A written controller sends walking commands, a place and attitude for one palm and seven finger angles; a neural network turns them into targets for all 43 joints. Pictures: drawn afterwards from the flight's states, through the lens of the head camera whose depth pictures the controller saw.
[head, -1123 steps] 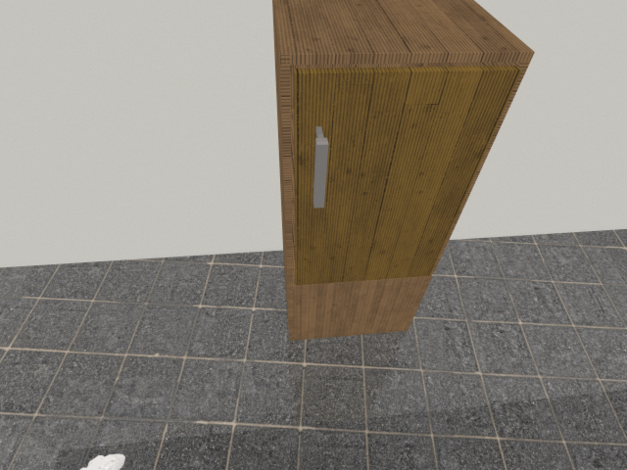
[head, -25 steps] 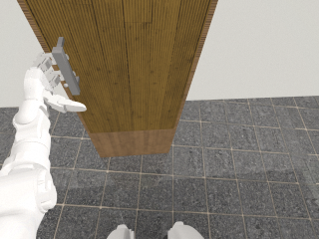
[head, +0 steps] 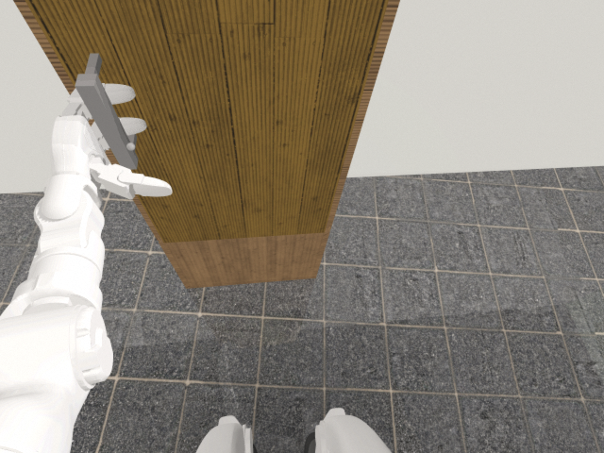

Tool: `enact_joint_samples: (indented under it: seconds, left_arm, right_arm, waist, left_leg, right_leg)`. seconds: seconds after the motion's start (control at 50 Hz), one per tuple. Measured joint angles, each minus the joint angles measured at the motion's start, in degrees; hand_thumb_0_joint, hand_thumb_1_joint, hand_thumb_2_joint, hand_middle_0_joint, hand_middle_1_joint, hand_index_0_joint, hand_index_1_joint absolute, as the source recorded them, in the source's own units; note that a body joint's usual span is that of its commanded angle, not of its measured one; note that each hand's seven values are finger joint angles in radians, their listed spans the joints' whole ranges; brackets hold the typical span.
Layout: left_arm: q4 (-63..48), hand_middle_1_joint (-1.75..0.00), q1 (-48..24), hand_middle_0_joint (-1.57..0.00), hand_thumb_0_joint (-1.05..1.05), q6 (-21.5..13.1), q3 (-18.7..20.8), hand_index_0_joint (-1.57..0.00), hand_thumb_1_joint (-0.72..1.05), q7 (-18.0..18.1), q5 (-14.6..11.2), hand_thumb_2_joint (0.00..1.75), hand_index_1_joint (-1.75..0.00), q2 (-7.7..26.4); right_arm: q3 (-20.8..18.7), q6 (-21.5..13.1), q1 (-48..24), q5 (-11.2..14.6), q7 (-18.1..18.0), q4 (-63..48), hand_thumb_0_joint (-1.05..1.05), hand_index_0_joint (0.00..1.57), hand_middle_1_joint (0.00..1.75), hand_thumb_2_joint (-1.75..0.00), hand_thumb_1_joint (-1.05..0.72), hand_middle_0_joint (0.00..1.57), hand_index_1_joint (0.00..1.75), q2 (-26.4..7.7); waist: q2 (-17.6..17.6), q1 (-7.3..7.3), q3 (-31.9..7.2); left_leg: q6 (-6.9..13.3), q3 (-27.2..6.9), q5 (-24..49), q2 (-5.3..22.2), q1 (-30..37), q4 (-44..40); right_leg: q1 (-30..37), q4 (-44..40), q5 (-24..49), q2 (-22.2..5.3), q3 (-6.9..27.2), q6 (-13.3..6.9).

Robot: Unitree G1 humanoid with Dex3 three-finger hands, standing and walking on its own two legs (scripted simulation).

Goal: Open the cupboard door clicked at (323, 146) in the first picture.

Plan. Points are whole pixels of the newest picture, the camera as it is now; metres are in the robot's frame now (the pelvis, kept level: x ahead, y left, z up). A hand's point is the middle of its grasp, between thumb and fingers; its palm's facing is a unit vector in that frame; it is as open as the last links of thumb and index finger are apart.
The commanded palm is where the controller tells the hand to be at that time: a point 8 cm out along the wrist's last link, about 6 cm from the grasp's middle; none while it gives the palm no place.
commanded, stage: slide the fingers in behind the handle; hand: left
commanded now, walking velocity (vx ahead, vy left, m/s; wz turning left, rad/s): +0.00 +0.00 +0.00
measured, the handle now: (113, 116) +0.54 +0.22 +0.08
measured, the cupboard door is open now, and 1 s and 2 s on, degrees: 0 0 37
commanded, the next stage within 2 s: close the thumb around the handle in 0.32 s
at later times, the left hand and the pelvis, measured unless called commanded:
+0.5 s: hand (127, 149) +0.49 +0.19 +0.08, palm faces +0.04 -1.00 -0.01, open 13.9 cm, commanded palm +0.46 +0.24 +0.08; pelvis +0.01 +0.00 +0.00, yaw +0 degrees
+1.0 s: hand (131, 145) +0.50 +0.19 +0.08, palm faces +0.04 -1.00 +0.00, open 6.2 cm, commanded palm +0.47 +0.24 +0.08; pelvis +0.00 +0.01 +0.00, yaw +0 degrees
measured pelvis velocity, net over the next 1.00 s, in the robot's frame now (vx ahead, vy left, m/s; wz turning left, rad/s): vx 0.00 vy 0.01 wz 0.00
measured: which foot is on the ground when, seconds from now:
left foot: down 0.00-1.00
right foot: down 0.00-1.00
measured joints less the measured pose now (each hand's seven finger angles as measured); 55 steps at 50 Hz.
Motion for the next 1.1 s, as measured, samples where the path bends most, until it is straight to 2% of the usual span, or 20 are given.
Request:
enact_joint_samples:
  seconds: [0.46, 0.54, 0.62, 0.7, 0.92, 1.0, 1.1]
  left_arm:
    - [-0.49, -1.2, 1.91, -0.3, -0.01, 0.26, -0.5, -0.3, -0.5, -0.49, -0.41, 0.3, -1.21, -1.52]
    - [-2.04, -1.2, 2.61, -0.3, -0.01, -0.42, -0.61, -0.3, -0.45, -0.22, -0.65, 0.32, -1.21, -1.83]
    - [-2.31, -1.21, 2.69, -0.31, -0.01, -1.17, -1.6, -0.31, -0.33, -0.29, -0.97, 0.37, -1.22, -2.48]
    - [-0.5, -1.23, 1.41, -0.32, -0.01, -0.12, -1.68, -0.32, -0.16, -0.18, -0.63, 0.45, -1.24, -2.45]
    - [-0.38, -1.29, 0.04, -0.36, 0.0, -1.19, -1.04, -0.36, 0.42, 0.58, -0.09, 0.7, -1.3, -1.72]
    - [1.03, -1.32, -0.56, -0.38, 0.01, -0.03, -0.5, -0.38, 0.63, 0.47, -0.15, 0.78, -1.32, -1.34]
    - [0.15, -1.33, 0.44, -0.39, 0.02, 0.49, 0.0, -0.39, 0.77, -0.14, 0.29, 0.84, -1.34, -0.9]
  right_arm:
    - [0.04, 0.88, -1.0, 0.29, 0.18, -0.55, 0.0, 0.2, 0.3, -0.89, -0.91, 0.2, 0.3, 0.42]
    - [-0.23, 0.69, -1.16, 0.21, 0.17, -0.65, 0.0, 0.2, 0.3, -0.89, -0.91, 0.2, 0.3, 0.35]
    - [-0.36, 0.7, -1.15, 0.23, 0.3, -0.08, 0.0, 0.2, 0.3, -0.89, -0.91, 0.2, 0.3, 0.31]
    - [-0.09, 0.91, -1.44, 0.29, 0.23, 0.14, 0.0, 0.2, 0.3, -0.89, -0.91, 0.2, 0.3, 0.32]
    - [-0.01, 0.33, -0.78, -0.12, 0.18, 0.39, 0.0, 0.2, 0.3, -0.89, -0.91, 0.2, 0.3, 0.35]
    - [0.22, 0.7, -0.35, -0.02, 0.14, 0.48, 0.0, 0.2, 0.3, -0.89, -0.91, 0.2, 0.3, 0.31]
    - [0.22, 0.75, 0.1, -0.05, 0.0, -0.04, 0.0, 0.2, 0.3, -0.89, -0.91, 0.2, 0.3, 0.33]
  waist:
    - [0.02, 0.73, -0.41]
    - [0.03, 0.94, -0.36]
    - [0.12, 1.29, -0.62]
    - [0.11, 1.06, -0.44]
    - [0.29, 0.46, -0.23]
    - [0.36, 0.28, -0.25]
    - [0.28, 0.03, -0.25]
  left_leg:
    - [0.31, 0.18, -0.47, -0.2, 2.18, -0.97]
    - [0.35, 0.21, -0.43, -0.24, 2.02, -0.91]
    - [0.42, 0.12, -0.5, -0.37, 2.05, -0.76]
    - [0.52, -0.01, -0.46, -0.51, 1.92, -0.54]
    - [0.59, 0.17, -0.48, -0.45, 0.31, 0.26]
    - [0.63, 0.19, -0.52, -0.43, 0.5, 0.14]
    - [0.61, 0.39, -0.43, -0.23, 0.77, -0.27]
  right_leg:
    - [2.23, -1.14, -0.31, -0.06, 0.33, 0.38]
    - [2.09, -1.14, -0.23, -0.1, 0.36, 0.46]
    - [2.19, -1.03, -0.32, -0.22, 0.28, 0.56]
    - [2.14, -0.82, -0.36, -0.36, 0.15, 0.62]
    - [0.44, 0.02, -0.31, -0.34, 0.32, 0.67]
    - [0.61, -0.1, -0.33, -0.31, 0.36, 0.69]
    - [0.8, -0.59, -0.09, -0.08, 0.59, 0.65]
